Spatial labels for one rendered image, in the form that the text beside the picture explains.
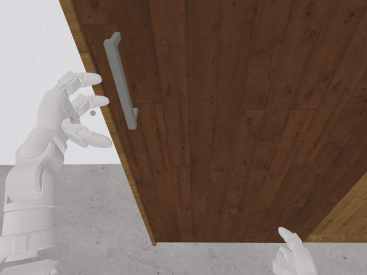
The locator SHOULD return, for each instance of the handle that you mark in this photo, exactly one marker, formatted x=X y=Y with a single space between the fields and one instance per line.
x=111 y=47

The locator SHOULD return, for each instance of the robot right hand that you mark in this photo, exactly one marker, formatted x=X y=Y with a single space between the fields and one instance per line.
x=298 y=262

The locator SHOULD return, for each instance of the robot left hand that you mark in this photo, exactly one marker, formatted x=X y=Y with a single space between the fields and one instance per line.
x=55 y=108

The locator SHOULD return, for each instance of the left robot forearm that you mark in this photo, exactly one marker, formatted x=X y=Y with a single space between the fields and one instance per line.
x=30 y=197

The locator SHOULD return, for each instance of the robot left upper arm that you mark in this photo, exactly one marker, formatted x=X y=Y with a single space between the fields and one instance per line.
x=45 y=267

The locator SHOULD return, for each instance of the wardrobe door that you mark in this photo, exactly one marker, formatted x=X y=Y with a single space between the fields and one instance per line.
x=349 y=217
x=252 y=114

